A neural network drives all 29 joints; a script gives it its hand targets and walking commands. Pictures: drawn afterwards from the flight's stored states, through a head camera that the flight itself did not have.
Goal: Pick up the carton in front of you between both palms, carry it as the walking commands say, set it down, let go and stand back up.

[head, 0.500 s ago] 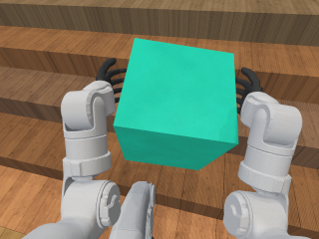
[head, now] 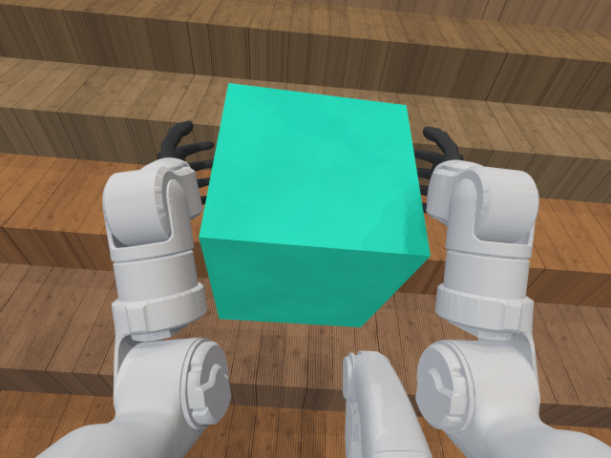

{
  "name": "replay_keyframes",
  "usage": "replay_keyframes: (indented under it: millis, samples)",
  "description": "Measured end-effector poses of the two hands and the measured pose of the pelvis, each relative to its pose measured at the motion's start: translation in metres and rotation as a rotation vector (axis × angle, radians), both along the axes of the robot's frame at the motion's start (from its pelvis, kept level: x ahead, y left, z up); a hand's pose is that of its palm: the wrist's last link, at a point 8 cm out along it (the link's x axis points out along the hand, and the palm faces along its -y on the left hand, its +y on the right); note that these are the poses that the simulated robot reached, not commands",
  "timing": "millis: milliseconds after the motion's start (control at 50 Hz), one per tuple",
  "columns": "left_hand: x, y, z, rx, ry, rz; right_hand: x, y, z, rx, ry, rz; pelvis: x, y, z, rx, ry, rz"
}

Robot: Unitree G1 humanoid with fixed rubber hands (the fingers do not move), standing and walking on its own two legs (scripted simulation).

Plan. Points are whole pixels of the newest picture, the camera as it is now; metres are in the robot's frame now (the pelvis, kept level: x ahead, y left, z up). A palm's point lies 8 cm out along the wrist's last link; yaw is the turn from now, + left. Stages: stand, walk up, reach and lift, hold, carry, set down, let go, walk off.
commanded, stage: carry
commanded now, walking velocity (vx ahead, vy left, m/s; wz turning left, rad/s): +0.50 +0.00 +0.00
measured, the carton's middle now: (303, 222) +0.39 +0.00 +0.12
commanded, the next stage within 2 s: none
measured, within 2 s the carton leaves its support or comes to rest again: neither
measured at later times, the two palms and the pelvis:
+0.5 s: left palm out of the picture +0.66 +0.15 +0.36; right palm out of the picture +0.69 -0.14 +0.34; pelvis +0.30 -0.02 +0.17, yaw +1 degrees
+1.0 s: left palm out of the picture +0.96 +0.13 +0.52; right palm out of the picture +0.95 -0.16 +0.55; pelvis +0.58 -0.01 +0.33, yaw +0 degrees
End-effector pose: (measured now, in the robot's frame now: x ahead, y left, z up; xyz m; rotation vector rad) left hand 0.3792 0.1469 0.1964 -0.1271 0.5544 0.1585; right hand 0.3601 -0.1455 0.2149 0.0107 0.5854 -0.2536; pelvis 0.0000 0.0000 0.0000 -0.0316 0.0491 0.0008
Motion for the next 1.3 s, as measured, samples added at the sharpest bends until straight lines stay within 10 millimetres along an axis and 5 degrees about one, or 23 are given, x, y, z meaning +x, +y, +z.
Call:
replay_keyframes:
  millis: [180,260,360,480,580,660,740,820,900,980,1080,1180,1300]
  samples:
    - [0.092,0.011,0.017,0.071,0.148,0.149,0.150,0.012,0.007,0.044,0.150,0.130,0.119,-0.041,0.054,-0.050,0.023,0.008]
    - [0.119,0.013,0.040,0.109,0.202,0.194,0.189,0.014,0.016,0.064,0.204,0.126,0.154,-0.043,0.098,-0.044,0.013,0.019]
    - [0.177,0.010,0.094,0.106,0.125,0.200,0.240,0.009,0.065,0.073,0.116,0.108,0.207,-0.043,0.140,0.000,0.011,0.034]
    - [0.262,0.003,0.157,0.129,0.013,0.137,0.313,0.003,0.123,0.109,-0.016,0.085,0.287,-0.024,0.162,0.045,0.012,0.019]
    - [0.349,-0.002,0.178,0.120,0.043,0.063,0.379,-0.002,0.145,0.119,0.006,0.045,0.363,0.000,0.180,0.099,0.040,0.016]
    - [0.419,-0.018,0.184,0.084,0.121,-0.052,0.412,-0.017,0.160,0.074,0.077,-0.062,0.410,0.020,0.214,0.116,0.014,0.022]
    - [0.457,-0.030,0.205,0.039,0.154,-0.081,0.437,-0.027,0.190,0.054,0.106,-0.114,0.446,0.023,0.257,0.109,-0.010,0.011]
    - [0.493,-0.027,0.252,0.037,0.083,-0.066,0.482,-0.026,0.242,0.065,0.036,-0.104,0.485,0.024,0.293,0.071,-0.013,-0.010]
    - [0.533,-0.017,0.298,0.037,0.011,-0.041,0.534,-0.016,0.296,0.038,-0.037,-0.060,0.526,0.014,0.314,0.048,0.009,-0.012]
    - [0.572,-0.014,0.323,0.016,0.015,-0.012,0.580,-0.014,0.327,0.007,-0.033,-0.023,0.573,-0.006,0.324,0.026,0.041,0.004]
    - [0.623,-0.029,0.334,0.022,0.052,0.002,0.636,-0.029,0.337,0.008,0.001,-0.008,0.625,-0.033,0.337,-0.020,0.035,-0.001]
    - [0.657,-0.040,0.332,0.079,0.133,0.088,0.702,-0.040,0.322,0.068,0.083,0.065,0.673,-0.067,0.360,-0.035,0.010,-0.006]
    - [0.678,-0.053,0.354,0.116,0.219,0.122,0.728,-0.053,0.329,0.103,0.173,0.057,0.701,-0.077,0.421,-0.023,0.000,0.000]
